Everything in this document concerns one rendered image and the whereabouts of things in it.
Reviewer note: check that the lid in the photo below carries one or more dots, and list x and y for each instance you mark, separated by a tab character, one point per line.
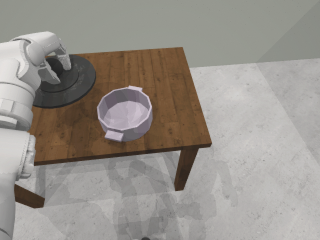
74	85

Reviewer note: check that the knob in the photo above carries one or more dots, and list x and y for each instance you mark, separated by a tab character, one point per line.
55	65

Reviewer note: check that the left robot hand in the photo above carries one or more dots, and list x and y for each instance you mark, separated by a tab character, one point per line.
50	42

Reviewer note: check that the pot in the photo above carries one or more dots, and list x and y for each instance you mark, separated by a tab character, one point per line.
125	114

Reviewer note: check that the left robot forearm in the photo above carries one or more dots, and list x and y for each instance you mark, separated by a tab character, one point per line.
20	60

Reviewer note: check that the left robot upper arm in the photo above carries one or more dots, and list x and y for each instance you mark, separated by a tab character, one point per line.
17	154

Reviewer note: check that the table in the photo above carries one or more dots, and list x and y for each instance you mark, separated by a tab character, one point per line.
74	133

